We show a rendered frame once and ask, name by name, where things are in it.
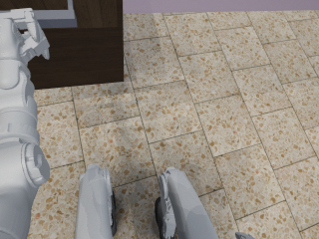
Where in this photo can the right robot thigh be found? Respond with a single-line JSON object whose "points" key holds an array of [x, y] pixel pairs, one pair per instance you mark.
{"points": [[191, 219]]}

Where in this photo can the cabinet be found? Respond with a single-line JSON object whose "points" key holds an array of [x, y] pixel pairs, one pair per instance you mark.
{"points": [[81, 56]]}

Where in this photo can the left robot hand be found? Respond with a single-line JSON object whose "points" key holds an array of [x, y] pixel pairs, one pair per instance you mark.
{"points": [[34, 40]]}

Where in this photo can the robot left forearm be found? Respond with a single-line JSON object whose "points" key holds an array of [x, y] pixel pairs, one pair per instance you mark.
{"points": [[18, 109]]}

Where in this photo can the handle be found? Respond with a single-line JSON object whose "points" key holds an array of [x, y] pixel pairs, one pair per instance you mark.
{"points": [[55, 18]]}

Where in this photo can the drawer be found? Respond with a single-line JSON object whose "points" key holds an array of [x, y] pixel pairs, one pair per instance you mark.
{"points": [[89, 13]]}

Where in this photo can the robot right foot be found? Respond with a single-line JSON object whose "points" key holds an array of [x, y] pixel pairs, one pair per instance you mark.
{"points": [[159, 220]]}

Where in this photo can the robot left upper arm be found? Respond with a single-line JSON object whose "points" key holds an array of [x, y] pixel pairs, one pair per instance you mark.
{"points": [[23, 169]]}

